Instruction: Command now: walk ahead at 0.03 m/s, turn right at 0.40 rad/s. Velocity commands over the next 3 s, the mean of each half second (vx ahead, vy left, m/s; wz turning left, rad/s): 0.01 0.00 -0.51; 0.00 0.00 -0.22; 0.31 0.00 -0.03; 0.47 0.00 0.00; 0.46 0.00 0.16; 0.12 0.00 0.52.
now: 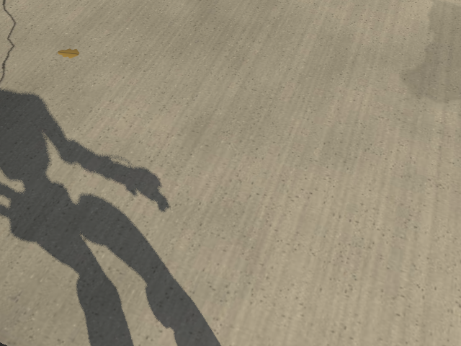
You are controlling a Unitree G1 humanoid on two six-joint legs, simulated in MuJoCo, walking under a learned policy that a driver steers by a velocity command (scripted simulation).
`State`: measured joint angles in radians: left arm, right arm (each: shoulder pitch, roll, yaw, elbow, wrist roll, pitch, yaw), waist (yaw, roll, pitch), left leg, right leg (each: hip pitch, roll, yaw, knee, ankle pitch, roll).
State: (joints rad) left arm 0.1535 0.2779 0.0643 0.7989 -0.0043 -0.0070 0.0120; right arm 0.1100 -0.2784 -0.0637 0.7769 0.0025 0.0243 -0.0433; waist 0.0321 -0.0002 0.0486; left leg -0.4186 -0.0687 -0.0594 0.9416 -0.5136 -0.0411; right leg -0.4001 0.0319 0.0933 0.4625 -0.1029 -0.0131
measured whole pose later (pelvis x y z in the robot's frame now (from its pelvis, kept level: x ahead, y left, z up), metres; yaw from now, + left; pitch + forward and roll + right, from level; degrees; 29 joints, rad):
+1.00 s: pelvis +0.01 -0.01 +0.00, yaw -24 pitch +0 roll -1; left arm 0.12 0.24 0.03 0.79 0.02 0.00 0.00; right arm 0.20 -0.27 -0.05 0.84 -0.01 0.01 -0.02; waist -0.01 -0.01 0.03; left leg -0.23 0.05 -0.01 0.52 -0.28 -0.03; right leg -0.24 0.04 0.00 0.50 -0.26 -0.02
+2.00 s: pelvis +0.40 -0.11 +0.01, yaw -23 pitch +1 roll +2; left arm 0.12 0.29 0.06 0.80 0.00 -0.07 0.01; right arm 0.34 -0.26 -0.05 0.90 0.00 -0.09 0.01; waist -0.07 -0.04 0.02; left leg -0.05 -0.09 0.05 0.20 -0.17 0.08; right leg -0.69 -0.14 0.05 0.77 0.03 0.01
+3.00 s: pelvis +0.77 -0.29 +0.00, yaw -1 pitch +3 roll -1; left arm 0.06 0.30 0.06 0.77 0.00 0.00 0.04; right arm 0.18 -0.30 -0.08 0.65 0.00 0.02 -0.02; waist -0.03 -0.01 0.06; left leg -0.41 -0.11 -0.11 0.45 -0.08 0.07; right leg -0.53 -0.01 0.11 0.88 -0.37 0.07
